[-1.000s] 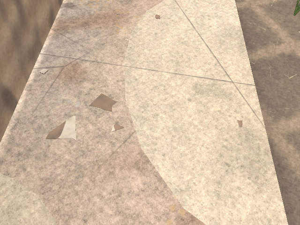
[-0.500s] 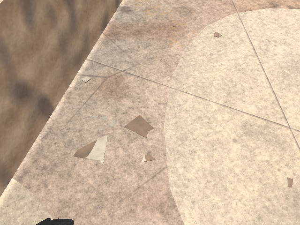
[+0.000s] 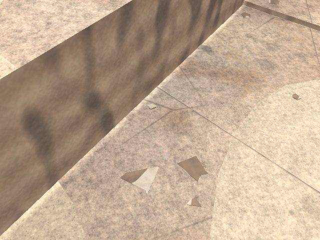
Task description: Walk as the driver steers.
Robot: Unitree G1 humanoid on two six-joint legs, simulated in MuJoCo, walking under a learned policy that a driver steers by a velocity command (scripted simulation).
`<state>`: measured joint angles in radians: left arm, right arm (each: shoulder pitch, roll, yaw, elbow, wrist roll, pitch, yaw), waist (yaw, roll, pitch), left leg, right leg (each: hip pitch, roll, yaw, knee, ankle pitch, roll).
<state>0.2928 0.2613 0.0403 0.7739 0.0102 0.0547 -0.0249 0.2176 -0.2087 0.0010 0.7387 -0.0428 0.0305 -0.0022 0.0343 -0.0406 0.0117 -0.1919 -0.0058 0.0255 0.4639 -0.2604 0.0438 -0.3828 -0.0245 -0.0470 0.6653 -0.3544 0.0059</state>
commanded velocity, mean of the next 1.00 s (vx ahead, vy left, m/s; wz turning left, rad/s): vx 0.30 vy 0.00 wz -0.48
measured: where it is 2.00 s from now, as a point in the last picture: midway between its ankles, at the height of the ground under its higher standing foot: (265, 216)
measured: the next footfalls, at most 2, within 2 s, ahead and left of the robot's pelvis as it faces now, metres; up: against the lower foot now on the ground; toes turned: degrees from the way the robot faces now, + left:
right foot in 0.36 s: -0.02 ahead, -0.10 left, +0.00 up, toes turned -15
left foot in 0.82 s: +0.38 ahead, -0.05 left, +0.00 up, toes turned -29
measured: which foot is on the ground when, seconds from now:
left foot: down 0.00-0.34, up 0.36-0.80, down 0.82-1.00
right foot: up 0.00-0.34, down 0.36-0.84, up 0.86-1.00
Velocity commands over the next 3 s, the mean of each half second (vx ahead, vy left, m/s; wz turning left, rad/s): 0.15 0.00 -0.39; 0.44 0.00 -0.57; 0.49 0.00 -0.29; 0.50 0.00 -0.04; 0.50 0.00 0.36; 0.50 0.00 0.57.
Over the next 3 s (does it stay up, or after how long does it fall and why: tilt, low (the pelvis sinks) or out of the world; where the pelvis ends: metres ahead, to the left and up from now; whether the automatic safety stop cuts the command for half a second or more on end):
stays up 1.12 -0.71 -0.02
